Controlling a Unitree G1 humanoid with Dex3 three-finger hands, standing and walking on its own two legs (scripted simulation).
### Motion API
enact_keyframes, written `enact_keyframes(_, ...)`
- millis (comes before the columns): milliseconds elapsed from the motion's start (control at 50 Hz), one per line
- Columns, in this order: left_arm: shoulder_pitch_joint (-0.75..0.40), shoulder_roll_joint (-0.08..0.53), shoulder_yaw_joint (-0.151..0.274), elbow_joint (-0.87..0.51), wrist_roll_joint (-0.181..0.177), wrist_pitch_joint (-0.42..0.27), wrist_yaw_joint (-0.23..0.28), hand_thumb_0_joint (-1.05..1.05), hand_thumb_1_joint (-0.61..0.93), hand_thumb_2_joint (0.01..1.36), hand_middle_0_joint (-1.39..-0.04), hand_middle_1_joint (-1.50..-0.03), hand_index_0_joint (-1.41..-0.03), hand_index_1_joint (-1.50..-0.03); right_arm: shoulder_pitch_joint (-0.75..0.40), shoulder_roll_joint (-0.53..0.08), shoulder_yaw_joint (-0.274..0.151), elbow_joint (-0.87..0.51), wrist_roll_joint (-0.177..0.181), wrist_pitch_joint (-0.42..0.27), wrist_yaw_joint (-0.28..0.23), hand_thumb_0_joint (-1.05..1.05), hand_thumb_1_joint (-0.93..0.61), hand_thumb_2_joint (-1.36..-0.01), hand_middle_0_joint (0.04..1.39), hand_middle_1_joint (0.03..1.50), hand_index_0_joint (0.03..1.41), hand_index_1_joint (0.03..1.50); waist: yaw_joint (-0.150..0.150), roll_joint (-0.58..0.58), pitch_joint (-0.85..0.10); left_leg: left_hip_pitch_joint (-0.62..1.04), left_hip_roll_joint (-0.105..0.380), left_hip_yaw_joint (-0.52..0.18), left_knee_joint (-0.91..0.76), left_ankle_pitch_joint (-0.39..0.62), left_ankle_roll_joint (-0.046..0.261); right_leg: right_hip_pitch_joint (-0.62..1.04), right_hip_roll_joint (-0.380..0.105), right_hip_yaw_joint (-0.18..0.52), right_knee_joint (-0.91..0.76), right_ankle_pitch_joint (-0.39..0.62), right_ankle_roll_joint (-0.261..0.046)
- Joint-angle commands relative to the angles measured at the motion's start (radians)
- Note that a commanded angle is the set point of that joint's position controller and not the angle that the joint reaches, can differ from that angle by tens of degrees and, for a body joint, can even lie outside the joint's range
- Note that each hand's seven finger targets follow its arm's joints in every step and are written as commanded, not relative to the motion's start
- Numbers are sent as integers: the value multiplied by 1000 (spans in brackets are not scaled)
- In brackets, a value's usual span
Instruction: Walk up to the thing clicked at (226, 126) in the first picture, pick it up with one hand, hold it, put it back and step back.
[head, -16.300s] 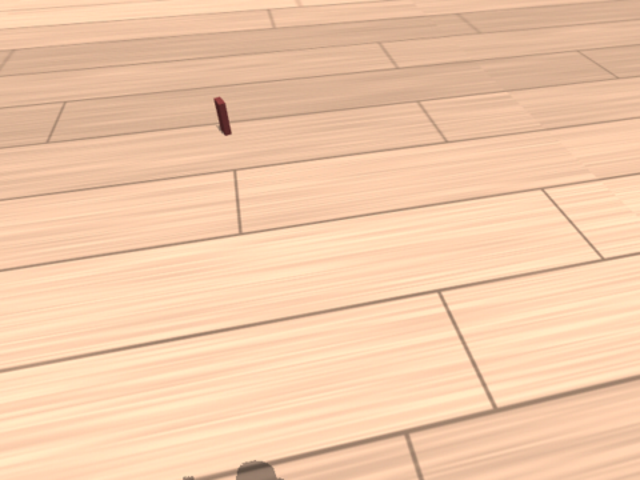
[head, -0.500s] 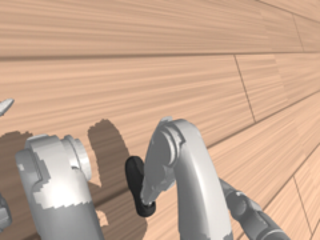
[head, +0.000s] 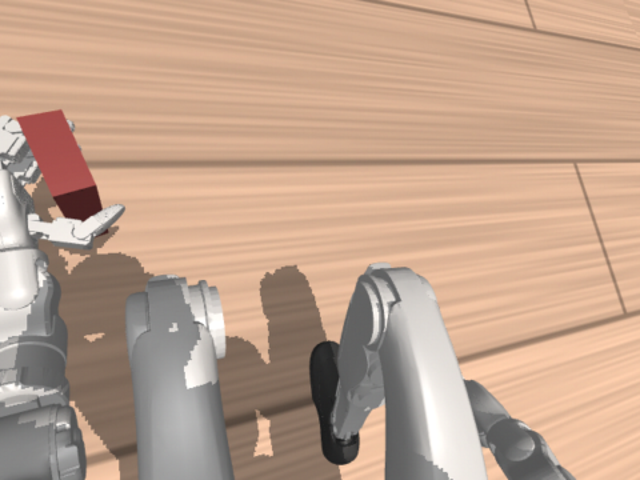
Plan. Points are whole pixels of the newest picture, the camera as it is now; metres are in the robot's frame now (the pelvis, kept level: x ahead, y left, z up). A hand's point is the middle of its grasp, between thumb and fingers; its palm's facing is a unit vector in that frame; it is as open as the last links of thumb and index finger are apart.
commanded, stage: settle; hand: left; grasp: from the side
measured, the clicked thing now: (72, 187) +0.42 +0.29 -0.10
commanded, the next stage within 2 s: hold in 0.12 s
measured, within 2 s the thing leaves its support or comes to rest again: neither
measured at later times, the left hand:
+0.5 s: hand (54, 165) +0.40 +0.27 +0.01, palm faces +0.25 -0.97 -0.06, open 11.2 cm
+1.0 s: hand out of the picture +0.37 +0.26 +0.22, palm faces +0.28 -0.96 -0.07, open 11.3 cm
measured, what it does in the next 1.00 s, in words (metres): rises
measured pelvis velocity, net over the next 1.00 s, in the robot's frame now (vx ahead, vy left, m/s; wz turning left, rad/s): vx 0.03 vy -0.01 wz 0.16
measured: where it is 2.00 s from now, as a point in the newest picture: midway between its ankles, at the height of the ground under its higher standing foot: (264, 443)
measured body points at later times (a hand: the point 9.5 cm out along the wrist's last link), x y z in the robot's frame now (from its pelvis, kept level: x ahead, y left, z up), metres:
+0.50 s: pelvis +0.02 -0.01 +0.05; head +0.21 +0.07 +0.44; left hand +0.38 +0.33 +0.02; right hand +0.20 -0.26 -0.07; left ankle +0.08 +0.12 -0.28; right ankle +0.13 -0.13 -0.28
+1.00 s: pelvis +0.03 -0.01 +0.20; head +0.19 +0.05 +0.62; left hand +0.34 +0.31 +0.22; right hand +0.25 -0.22 +0.09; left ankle +0.08 +0.12 -0.28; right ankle +0.13 -0.13 -0.28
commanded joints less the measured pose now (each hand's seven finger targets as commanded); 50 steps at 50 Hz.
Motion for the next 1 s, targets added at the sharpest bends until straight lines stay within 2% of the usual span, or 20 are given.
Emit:
enact_keyframes(0, -305, 159, 11, -265, 1, -36, -13, 0, 257, 1137, -1133, -1264, -1138, -1271, 91, -275, -149, -29, 30, -4, -31, 0, -867, -891, 200, 300, 200, 300, -34, 430, -622, 419, 10, 107, -380, 47, 4, 222, 41, -45, -182, 122, -84)
enact_keyframes(80, -258, 139, 17, -291, -15, -1, -53, 0, 228, 1137, -1126, -1271, -1132, -1278, 115, -255, -178, -32, 56, 0, -43, 0, -872, -892, 200, 300, 200, 300, -5, 390, -672, 423, 3, 131, -390, 69, 11, 248, 35, -22, -205, 124, -83)
enact_keyframes(180, -258, 99, 21, -331, -48, 44, -89, 0, 176, 1161, -1141, -1307, -1150, -1311, 148, -241, -209, -28, 85, 1, -56, 0, -874, -893, 200, 300, 200, 300, 4, 347, -755, 437, -4, 152, -402, 101, 15, 290, 26, -5, -221, 137, -81)
enact_keyframes(200, -250, 112, 42, -333, -50, 53, -92, 0, 179, 1154, -1132, -1300, -1143, -1303, 147, -238, -216, -32, 91, 0, -59, 0, -870, -892, 200, 300, 200, 300, 17, 335, -760, 432, -5, 156, -409, 95, 17, 290, 25, -2, -226, 126, -82)
enact_keyframes(220, -229, 89, 25, -313, -53, 65, -97, 0, 195, 1082, -1138, -1318, -1169, -1298, 142, -230, -220, -32, 97, -1, -62, 0, -905, -897, 201, 300, 200, 300, 17, 311, -757, 420, -5, 164, -403, 96, 21, 305, 26, 7, -239, 126, -79)
enact_keyframes(300, -205, 119, 60, -422, -71, 85, -132, 0, 124, 1129, -1130, -1342, -1163, -1323, 150, -221, -249, -48, 121, -3, -77, 0, -905, -897, 201, 300, 200, 300, 57, 296, -833, 443, -9, 187, -426, 123, 26, 352, 18, 31, -262, 137, -80)
enact_keyframes(420, -157, 85, 63, -566, -108, 151, -178, 0, 56, 1159, -1139, -1365, -1169, -1351, 160, -192, -283, -69, 159, -16, -105, 0, -904, -898, 201, 300, 200, 300, 80, 303, -907, 526, -6, 209, -493, 153, 27, 418, 6, 70, -332, 156, -80)
enact_keyframes(440, -168, 92, 73, -625, -114, 163, -175, 0, 32, 1144, -1141, -1358, -1173, -1342, 170, -188, -290, -73, 166, -19, -110, 0, -902, -896, 201, 300, 200, 300, 90, 312, -936, 557, -6, 209, -507, 165, 26, 421, 5, 75, -341, 163, -84)
enact_keyframes(460, -98, 35, 49, -564, -114, 187, -174, 0, 39, 1142, -1131, -1348, -1163, -1332, 163, -183, -294, -85, 173, -21, -115, 0, -900, -896, 201, 300, 200, 300, 85, 310, -905, 569, -6, 207, -532, 163, 24, 407, 2, 76, -354, 155, -86)
enact_keyframes(520, -165, 40, 41, -686, -105, 217, -152, 0, 32, 1163, -1131, -1363, -1164, -1348, 179, -169, -311, -82, 185, -29, -131, 0, -894, -895, 201, 300, 200, 300, 81, 296, -914, 611, -2, 207, -568, 161, 26, 424, 1, 90, -405, 156, -86)
enact_keyframes(600, -88, -23, -3, -693, -106, 261, -144, 0, 15, 1166, -1146, -1376, -1180, -1359, 178, -151, -322, -92, 197, -44, -144, 0, -897, -895, 201, 299, 200, 299, 71, 244, -852, 624, -2, 205, -619, 126, 34, 453, 1, 98, -479, 124, -82)
enact_keyframes(620, -112, 7, 17, -739, -109, 265, -143, 0, 29, 1168, -1157, -1383, -1192, -1365, 184, -150, -327, -87, 198, -46, -149, 0, -895, -894, 201, 299, 200, 299, 78, 236, -862, 637, -3, 208, -631, 120, 36, 475, -1, 105, -501, 118, -80)
enact_keyframes(660, -54, -3, 7, -738, -108, 291, -144, 0, 12, 1182, -1174, -1409, -1212, -1389, 179, -145, -329, -103, 205, -51, -154, 0, -898, -894, 201, 299, 200, 299, 89, 212, -843, 655, -2, 210, -669, 106, 39, 520, -2, 110, -543, 97, -77)
enact_keyframes(700, 17, -50, -18, -726, -113, 321, -141, 0, 15, 1185, -1192, -1415, -1228, -1396, 162, -140, -329, -127, 217, -59, -159, 0, -897, -894, 200, 299, 200, 299, 89, 198, -821, 688, -1, 206, -715, 104, 39, 547, -3, 108, -580, 88, -77)
enact_keyframes(720, -11, -22, 4, -808, -117, 326, -135, 0, 25, 1183, -1210, -1421, -1246, -1402, 167, -140, -331, -132, 222, -60, -162, 0, -895, -893, 200, 299, 200, 299, 104, 206, -852, 727, 1, 202, -741, 105, 36, 566, -3, 106, -591, 87, -79)
enact_keyframes(780, 65, -76, -42, -860, -122, 374, -119, 0, 30, 1189, -1220, -1434, -1257, -1414, 158, -135, -332, -154, 237, -66, -170, 0, -891, -891, 200, 299, 200, 299, 111, 231, -843, 833, 5, 179, -827, 110, 26, 593, -5, 100, -634, 97, -80)
enact_keyframes(840, 88, -47, -22, -951, -115, 409, -89, 0, 37, 1197, -1223, -1442, -1259, -1422, 167, -115, -330, -156, 249, -71, -182, 0, -890, -891, 200, 299, 200, 299, 120, 220, -831, 884, 5, 184, -884, 134, 26, 672, -5, 109, -700, 117, -77)
enact_keyframes(860, 106, -68, -50, -963, -114, 420, -83, 0, 9, 1197, -1226, -1448, -1263, -1428, 161, -110, -329, -160, 251, -73, -184, 0, -891, -890, 200, 299, 200, 299, 114, 235, -819, 912, 3, 184, -907, 143, 24, 692, -7, 112, -722, 123, -76)
enact_keyframes(880, 91, -60, -37, -1019, -117, 423, -73, 0, 0, 1190, -1213, -1437, -1249, -1418, 167, -109, -330, -164, 253, -76, -188, 0, -890, -891, 200, 299, 200, 299, 117, 250, -826, 955, 5, 178, -936, 150, 21, 709, -8, 113, -739, 128, -76)
enact_keyframes(980, 195, -124, -95, -1015, -110, 468, -41, 0, 17, 1220, -1224, -1465, -1262, -1446, 182, -80, -322, -157, 256, -95, -204, 0, -895, -892, 201, 299, 200, 299, 98, 217, -750, 1053, 5, 180, -1035, 191, 21, 825, -5, 120, -859, 170, -68)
